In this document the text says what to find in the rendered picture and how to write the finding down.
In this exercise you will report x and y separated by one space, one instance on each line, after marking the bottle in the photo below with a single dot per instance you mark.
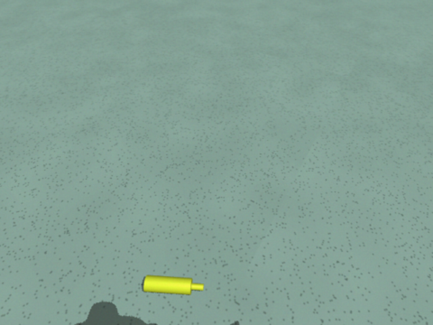
173 285

